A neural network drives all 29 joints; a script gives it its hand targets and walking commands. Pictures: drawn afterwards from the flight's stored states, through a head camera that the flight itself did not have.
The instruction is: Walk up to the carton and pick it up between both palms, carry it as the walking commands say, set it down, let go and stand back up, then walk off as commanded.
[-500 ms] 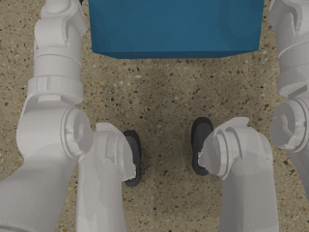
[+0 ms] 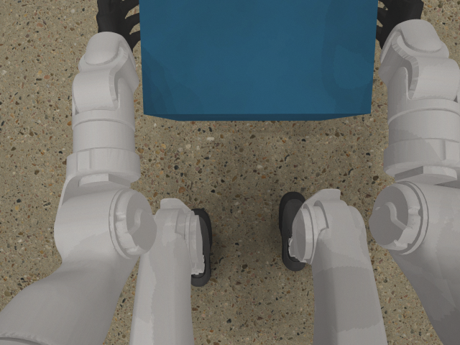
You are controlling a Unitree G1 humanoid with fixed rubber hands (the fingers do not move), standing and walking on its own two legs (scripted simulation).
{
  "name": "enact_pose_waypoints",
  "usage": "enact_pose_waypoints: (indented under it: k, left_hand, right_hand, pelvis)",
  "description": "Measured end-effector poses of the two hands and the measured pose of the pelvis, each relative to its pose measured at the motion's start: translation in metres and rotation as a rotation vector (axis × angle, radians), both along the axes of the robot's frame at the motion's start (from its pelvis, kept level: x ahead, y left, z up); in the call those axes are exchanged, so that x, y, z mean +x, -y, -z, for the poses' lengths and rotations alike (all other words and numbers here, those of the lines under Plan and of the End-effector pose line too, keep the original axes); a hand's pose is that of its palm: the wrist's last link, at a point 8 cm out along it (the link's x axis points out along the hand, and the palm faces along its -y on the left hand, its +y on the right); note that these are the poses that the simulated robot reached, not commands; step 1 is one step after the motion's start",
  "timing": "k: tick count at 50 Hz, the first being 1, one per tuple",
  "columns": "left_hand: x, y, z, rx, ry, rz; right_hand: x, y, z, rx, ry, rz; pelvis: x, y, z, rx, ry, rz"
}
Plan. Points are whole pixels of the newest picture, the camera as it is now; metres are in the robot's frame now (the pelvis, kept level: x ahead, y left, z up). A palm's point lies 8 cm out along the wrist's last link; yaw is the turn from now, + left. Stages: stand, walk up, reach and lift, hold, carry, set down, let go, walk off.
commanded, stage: reach and lift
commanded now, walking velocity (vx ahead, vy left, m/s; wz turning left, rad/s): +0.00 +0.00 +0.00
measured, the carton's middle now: (252, 25) +0.58 -0.04 -0.17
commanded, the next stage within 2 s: none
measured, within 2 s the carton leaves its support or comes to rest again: neither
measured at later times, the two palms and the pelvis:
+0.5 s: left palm (85, 25) +0.53 +0.15 -0.02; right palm (439, 12) +0.51 -0.22 -0.02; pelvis +0.01 +0.00 +0.06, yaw -1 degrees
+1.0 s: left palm (30, 10) +0.51 +0.15 +0.06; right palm out of the picture +0.49 -0.22 +0.05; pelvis +0.02 +0.00 +0.11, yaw -1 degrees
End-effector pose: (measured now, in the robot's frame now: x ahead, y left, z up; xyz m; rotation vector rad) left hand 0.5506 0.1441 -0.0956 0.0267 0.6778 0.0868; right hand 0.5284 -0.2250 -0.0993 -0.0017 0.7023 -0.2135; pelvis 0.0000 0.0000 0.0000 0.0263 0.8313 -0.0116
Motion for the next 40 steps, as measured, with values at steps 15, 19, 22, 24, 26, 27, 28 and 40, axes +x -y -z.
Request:
enact_pose_waypoints:
  k: [15,19,22,24,26,27,28,40]
  left_hand:
    - [-0.011,-0.001,-0.041,-0.001,-0.003,-0.002]
    - [-0.014,-0.001,-0.055,-0.002,-0.002,-0.006]
    - [-0.017,-0.001,-0.067,-0.002,-0.003,-0.007]
    - [-0.018,-0.001,-0.074,-0.003,-0.004,-0.008]
    - [-0.020,-0.001,-0.081,-0.003,-0.005,-0.008]
    - [-0.021,-0.001,-0.085,-0.003,-0.006,-0.007]
    - [-0.021,-0.001,-0.088,-0.003,-0.007,-0.007]
    - [-0.032,-0.002,-0.123,-0.001,-0.008,-0.012]
  right_hand:
    - [-0.013,-0.002,-0.039,0.001,0.000,0.012]
    - [-0.015,-0.002,-0.054,0.003,0.000,0.012]
    - [-0.017,-0.002,-0.066,0.003,0.000,0.012]
    - [-0.019,-0.002,-0.073,0.003,-0.001,0.012]
    - [-0.020,-0.002,-0.080,0.002,-0.002,0.012]
    - [-0.021,-0.002,-0.084,0.001,-0.003,0.012]
    - [-0.022,-0.002,-0.087,0.001,-0.003,0.012]
    - [-0.032,-0.004,-0.122,0.003,-0.001,0.012]
  pelvis:
    - [0.003,0.000,-0.032,-0.003,-0.017,0.006]
    - [0.004,0.000,-0.041,-0.004,-0.014,0.006]
    - [0.005,0.001,-0.049,-0.005,-0.011,0.005]
    - [0.006,0.001,-0.053,-0.006,-0.009,0.005]
    - [0.007,0.001,-0.058,-0.006,-0.007,0.005]
    - [0.007,0.001,-0.060,-0.007,-0.006,0.005]
    - [0.007,0.001,-0.063,-0.007,-0.005,0.005]
    - [0.012,0.001,-0.089,-0.009,0.014,0.007]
